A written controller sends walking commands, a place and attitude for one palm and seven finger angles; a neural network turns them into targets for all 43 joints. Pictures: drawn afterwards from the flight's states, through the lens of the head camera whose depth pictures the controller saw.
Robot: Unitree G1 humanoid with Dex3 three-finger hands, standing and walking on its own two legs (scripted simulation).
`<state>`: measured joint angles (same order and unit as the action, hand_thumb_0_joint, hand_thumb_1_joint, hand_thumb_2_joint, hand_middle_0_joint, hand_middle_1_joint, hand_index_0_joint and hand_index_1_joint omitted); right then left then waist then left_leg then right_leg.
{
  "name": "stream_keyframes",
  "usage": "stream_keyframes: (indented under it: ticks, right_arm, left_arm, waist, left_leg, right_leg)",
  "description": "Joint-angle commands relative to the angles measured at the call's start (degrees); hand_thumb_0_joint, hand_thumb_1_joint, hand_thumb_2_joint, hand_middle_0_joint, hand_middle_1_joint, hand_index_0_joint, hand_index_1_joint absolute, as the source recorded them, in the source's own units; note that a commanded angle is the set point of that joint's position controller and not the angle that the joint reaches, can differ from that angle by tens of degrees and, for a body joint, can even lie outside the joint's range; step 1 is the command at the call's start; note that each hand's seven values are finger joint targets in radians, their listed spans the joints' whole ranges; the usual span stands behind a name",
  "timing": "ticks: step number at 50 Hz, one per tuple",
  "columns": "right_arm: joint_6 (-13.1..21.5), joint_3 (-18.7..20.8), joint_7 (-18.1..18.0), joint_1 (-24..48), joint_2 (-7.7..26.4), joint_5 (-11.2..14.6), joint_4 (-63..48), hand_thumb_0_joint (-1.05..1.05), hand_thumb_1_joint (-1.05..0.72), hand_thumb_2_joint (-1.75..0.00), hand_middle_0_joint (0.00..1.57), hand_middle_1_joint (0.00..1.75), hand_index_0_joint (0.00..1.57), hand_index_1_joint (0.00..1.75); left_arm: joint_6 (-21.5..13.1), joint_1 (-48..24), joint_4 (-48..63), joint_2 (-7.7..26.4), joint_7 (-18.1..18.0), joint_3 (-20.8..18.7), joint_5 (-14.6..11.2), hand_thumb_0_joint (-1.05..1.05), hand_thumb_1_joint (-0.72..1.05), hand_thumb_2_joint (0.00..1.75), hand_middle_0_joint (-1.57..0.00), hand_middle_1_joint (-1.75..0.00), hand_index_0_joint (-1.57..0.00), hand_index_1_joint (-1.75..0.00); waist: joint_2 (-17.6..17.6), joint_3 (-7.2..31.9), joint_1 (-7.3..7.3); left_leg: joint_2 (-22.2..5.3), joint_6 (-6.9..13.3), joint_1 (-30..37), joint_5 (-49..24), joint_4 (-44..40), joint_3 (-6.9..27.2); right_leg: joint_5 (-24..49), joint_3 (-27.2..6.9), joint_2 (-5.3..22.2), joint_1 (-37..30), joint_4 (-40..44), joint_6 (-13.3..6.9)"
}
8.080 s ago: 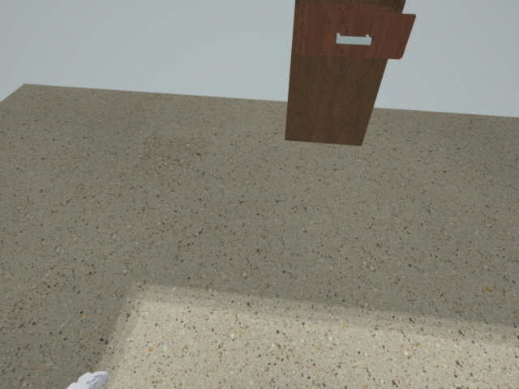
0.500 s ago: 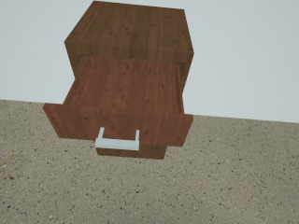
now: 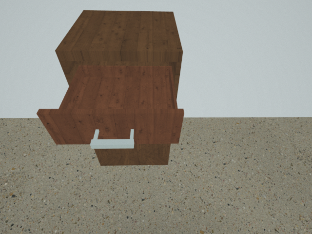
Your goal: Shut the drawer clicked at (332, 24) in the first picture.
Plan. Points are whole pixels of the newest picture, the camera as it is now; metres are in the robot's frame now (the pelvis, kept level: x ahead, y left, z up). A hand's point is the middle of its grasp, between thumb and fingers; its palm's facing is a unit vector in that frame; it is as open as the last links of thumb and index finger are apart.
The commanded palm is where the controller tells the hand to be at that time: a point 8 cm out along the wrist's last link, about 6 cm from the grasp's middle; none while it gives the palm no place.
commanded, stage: come to a stop and stand still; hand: left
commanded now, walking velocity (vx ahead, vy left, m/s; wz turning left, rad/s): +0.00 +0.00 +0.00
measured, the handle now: (113, 138) +0.40 +0.15 -0.01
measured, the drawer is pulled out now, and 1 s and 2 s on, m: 0.29 0.29 0.29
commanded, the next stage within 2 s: look again from close up in 0.14 s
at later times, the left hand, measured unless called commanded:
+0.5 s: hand out of the picture +0.02 +0.18 -0.18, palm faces +0.04 -0.98 -0.20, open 7.4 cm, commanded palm none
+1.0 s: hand out of the picture +0.04 +0.19 -0.18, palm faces +0.01 -0.98 -0.19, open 7.4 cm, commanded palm none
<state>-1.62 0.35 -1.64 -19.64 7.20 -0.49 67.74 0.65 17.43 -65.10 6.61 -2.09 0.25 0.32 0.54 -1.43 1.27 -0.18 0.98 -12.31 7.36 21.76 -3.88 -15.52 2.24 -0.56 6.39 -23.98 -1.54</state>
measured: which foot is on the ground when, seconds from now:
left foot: down 0.00-1.00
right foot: down 0.00-1.00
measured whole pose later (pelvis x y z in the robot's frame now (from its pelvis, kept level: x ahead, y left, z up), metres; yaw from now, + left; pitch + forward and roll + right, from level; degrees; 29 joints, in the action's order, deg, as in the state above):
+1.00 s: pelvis +0.05 +0.02 -0.01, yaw +0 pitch -1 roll +1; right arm 0.6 -1.0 -1.5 -14.3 9.4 -0.7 62.9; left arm 0.3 18.2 -61.8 9.3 -2.2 1.0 0.7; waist 1.6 -1.2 0.0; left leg 2.0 3.1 -12.0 14.3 27.0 -5.0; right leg -20.8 1.0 1.8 5.1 -26.9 0.5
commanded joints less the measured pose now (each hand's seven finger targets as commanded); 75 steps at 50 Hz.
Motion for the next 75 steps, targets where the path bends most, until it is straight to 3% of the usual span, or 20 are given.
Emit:
stream_keyframes:
  ticks: [1,11,12,13,15,22,25,38,45,56,59,62,66,68,70,71,72,73,74,75]
  right_arm:
    - [1.28,1.05,-0.3,-2.16,3.67,-0.04,-2.01,0.0,-0.9,-0.9,0.2,0.3,0.2,0.3]
    - [1.84,1.01,-0.61,-3.48,2.63,0.18,-1.54,0.0,-0.9,-0.9,0.2,0.3,0.2,0.3]
    - [3.34,0.19,0.45,3.54,5.27,-0.18,-6.08,0.0,-0.9,-0.9,0.2,0.3,0.2,0.3]
    - [2.63,0.42,0.91,-0.57,2.65,-0.22,-7.48,0.0,-0.9,-0.9,0.2,0.3,0.2,0.3]
    - [2.39,0.39,1.12,-3.52,2.93,-0.69,-6.47,0.0,-0.9,-0.9,0.2,0.3,0.2,0.3]
    - [3.65,-0.32,0.31,-1.88,5.17,-0.21,-8.0,0.0,-0.9,-0.9,0.2,0.3,0.2,0.3]
    - [3.75,-0.28,0.3,-1.65,6.26,-0.18,-8.02,0.0,-0.9,-0.9,0.2,0.3,0.2,0.3]
    - [3.78,-0.33,-0.08,1.46,8.39,-0.09,-7.28,0.0,-0.9,-0.9,0.2,0.3,0.2,0.3]
    - [3.36,-0.3,-0.06,1.88,8.4,-0.03,-6.45,0.0,-0.9,-0.9,0.2,0.3,0.2,0.3]
    - [2.4,1.97,-0.6,0.01,11.06,-0.49,-6.89,0.0,-0.9,-0.9,0.2,0.3,0.2,0.3]
    - [2.46,1.64,-0.17,2.04,8.7,-0.47,-7.56,0.0,-0.9,-0.9,0.2,0.3,0.2,0.3]
    - [2.52,0.75,-0.01,5.99,4.48,-0.5,-9.32,0.0,-0.9,-0.9,0.2,0.3,0.2,0.3]
    - [2.96,0.98,0.08,7.17,3.76,-0.42,-9.2,0.0,-0.9,-0.9,0.2,0.3,0.2,0.3]
    - [3.15,0.25,0.11,6.64,2.8,-0.22,-8.92,0.0,-0.9,-0.9,0.2,0.3,0.2,0.3]
    - [3.45,-0.32,-0.35,-0.48,2.51,-0.11,-5.91,0.0,-0.9,-0.9,0.2,0.3,0.2,0.3]
    - [3.67,-0.06,-0.54,-3.89,3.81,-0.12,-4.53,0.0,-0.9,-0.9,0.2,0.3,0.2,0.3]
    - [3.78,0.32,-1.06,-5.62,6.75,-0.34,-4.33,0.0,-0.9,-0.9,0.2,0.3,0.2,0.3]
    - [3.58,0.51,-1.41,-6.29,8.85,-0.15,-4.49,0.0,-0.9,-0.9,0.2,0.3,0.2,0.3]
    - [2.84,0.64,-1.11,-3.04,8.6,0.26,-5.47,0.0,-0.9,-0.9,0.2,0.3,0.2,0.3]
    - [2.99,0.15,-1.05,1.05,7.92,0.13,-6.2,0.0,-0.9,-0.9,0.2,0.3,0.2,0.3]
  left_arm:
    - [-0.67,4.92,0.97,5.0,-0.36,-1.27,0.13,0.0,0.9,0.9,-0.2,-0.3,-0.2,-0.3]
    - [-1.29,6.74,0.31,3.3,-0.58,-0.86,0.06,0.0,0.9,0.9,-0.2,-0.3,-0.2,-0.3]
    - [-3.57,8.88,0.16,5.12,-2.18,-0.12,1.67,0.0,0.9,0.9,-0.2,-0.3,-0.2,-0.3]
    - [-3.9,5.72,3.16,7.75,-1.79,-0.61,0.9,0.0,0.9,0.9,-0.2,-0.3,-0.2,-0.3]
    - [-3.8,3.47,4.5,6.78,-1.32,-0.64,0.68,0.0,0.9,0.9,-0.2,-0.3,-0.2,-0.3]
    - [-3.04,6.05,4.85,4.59,-0.95,-0.19,0.4,0.0,0.9,0.9,-0.2,-0.3,-0.2,-0.3]
    - [-2.82,5.89,5.15,5.09,-1.01,-0.16,0.36,0.0,0.9,0.9,-0.2,-0.3,-0.2,-0.3]
    - [-1.92,4.6,5.83,8.01,-0.96,-0.53,0.24,0.0,0.9,0.9,-0.2,-0.3,-0.2,-0.3]
    - [-1.46,4.93,4.61,7.34,-0.73,-0.18,0.41,0.0,0.9,0.9,-0.2,-0.3,-0.2,-0.3]
    - [-0.36,7.0,4.7,6.75,0.66,-0.6,1.51,0.0,0.9,0.9,-0.2,-0.3,-0.2,-0.3]
    - [-0.95,9.51,3.82,7.04,0.54,-0.92,1.42,0.0,0.9,0.9,-0.2,-0.3,-0.2,-0.3]
    - [-1.61,13.06,2.84,9.59,-0.14,-1.69,1.27,0.0,0.9,0.9,-0.2,-0.3,-0.2,-0.3]
    - [-2.23,13.73,2.29,8.2,-0.72,-1.41,1.57,0.0,0.9,0.9,-0.2,-0.3,-0.2,-0.3]
    - [-2.82,11.48,2.68,8.48,-1.0,-0.99,1.63,0.0,0.9,0.9,-0.2,-0.3,-0.2,-0.3]
    - [-3.28,7.27,3.56,9.3,-0.97,-0.8,0.42,0.0,0.9,0.9,-0.2,-0.3,-0.2,-0.3]
    - [-3.31,5.8,4.07,9.81,-0.81,-0.97,-0.33,0.0,0.9,0.9,-0.2,-0.3,-0.2,-0.3]
    - [-3.29,6.3,4.4,8.17,-0.84,-0.74,-0.9,0.0,0.9,0.9,-0.2,-0.3,-0.2,-0.3]
    - [-2.81,6.77,4.73,5.26,-1.16,-0.22,-1.24,0.0,0.9,0.9,-0.2,-0.3,-0.2,-0.3]
    - [-1.77,7.69,5.36,3.65,-1.35,-0.14,-0.4,0.0,0.9,0.9,-0.2,-0.3,-0.2,-0.3]
    - [-0.91,7.22,5.06,3.5,-1.27,-0.07,0.22,0.0,0.9,0.9,-0.2,-0.3,-0.2,-0.3]
  waist:
    - [-0.92,-6.22,-1.13]
    - [1.42,-4.75,-0.95]
    - [-1.28,-6.74,-3.23]
    - [-0.1,-2.69,1.25]
    - [-1.27,-2.79,2.25]
    - [-0.92,-3.97,-0.83]
    - [2.75,-4.11,-0.84]
    - [-1.45,0.03,-1.49]
    - [0.0,-1.62,-1.17]
    - [-4.92,-1.85,-1.29]
    - [0.14,-2.47,-2.57]
    - [14.49,-4.76,-4.13]
    - [4.93,-3.24,-3.62]
    - [2.66,-1.45,-1.79]
    - [1.55,2.11,1.92]
    - [0.69,3.94,3.09]
    - [-2.67,4.45,2.92]
    - [-8.04,5.87,1.72]
    - [-6.47,2.1,-0.45]
    - [-7.89,-3.43,-1.78]
  left_leg:
    - [-4.57,0.25,0.96,10.0,-4.7,7.13]
    - [-5.07,0.25,2.48,3.84,-2.57,6.44]
    - [-4.88,-1.23,-4.19,-0.16,10.3,5.05]
    - [-3.55,-0.8,-2.69,8.73,10.08,4.93]
    - [-3.25,-0.37,-2.76,6.85,9.62,4.76]
    - [-5.29,2.05,-4.24,0.13,3.3,8.25]
    - [-5.11,2.19,-3.11,-2.25,2.9,7.81]
    - [-5.55,2.39,3.36,-12.49,2.56,7.2]
    - [-6.13,2.47,4.32,-5.54,0.31,7.56]
    - [-13.71,7.9,2.62,7.75,-4.73,16.7]
    - [-8.23,4.59,-6.18,9.06,1.74,9.47]
    - [-0.03,0.93,-17.55,19.18,20.85,-1.06]
    - [-1.27,1.35,-22.13,23.46,31.89,-0.92]
    - [-0.47,1.15,-16.24,21.76,22.3,-1.82]
    - [2.38,1.03,-1.86,5.0,8.67,-2.98]
    - [1.27,1.61,5.94,-9.32,4.47,-2.0]
    - [-6.67,5.07,13.5,-29.06,6.53,5.92]
    - [-16.06,11.56,12.93,-42.8,4.97,15.67]
    - [-18.44,13.48,6.42,-41.09,0.74,14.41]
    - [-16.73,12.15,0.7,-37.11,-0.77,12.64]
  right_leg:
    - [-8.49,-6.89,6.0,10.61,8.94,-0.47]
    - [-3.33,-7.33,6.04,10.24,8.02,-0.58]
    - [15.76,-9.89,8.66,9.6,7.44,-0.15]
    - [-0.22,-11.05,11.33,11.08,9.21,-2.27]
    - [-9.87,-9.21,8.42,13.25,7.4,-3.82]
    - [1.73,-5.18,4.67,7.63,0.21,-2.13]
    - [3.85,-5.02,4.92,6.96,0.0,-1.66]
    - [9.39,-4.32,5.96,3.28,0.49,-0.38]
    - [3.95,-3.5,5.64,4.35,1.94,0.2]
    - [-7.97,1.19,2.93,11.61,-6.8,-0.38]
    - [-4.26,-1.9,5.58,3.66,1.5,-1.2]
    - [12.82,-12.78,15.57,-3.27,8.67,-6.88]
    - [48.81,-7.3,15.51,-10.37,1.55,-11.42]
    - [59.46,-4.72,14.35,-9.4,-2.38,-9.56]
    - [63.36,-0.61,10.56,-5.16,-10.09,-5.21]
    - [58.17,-0.12,8.66,-1.45,-14.59,-2.88]
    - [42.47,0.7,5.97,7.16,-18.99,-0.14]
    - [8.29,1.19,3.42,9.96,-23.63,2.17]
    - [-17.25,-0.09,2.97,9.37,-23.66,1.91]
    - [-19.45,-1.24,3.85,8.93,-20.56,1.57]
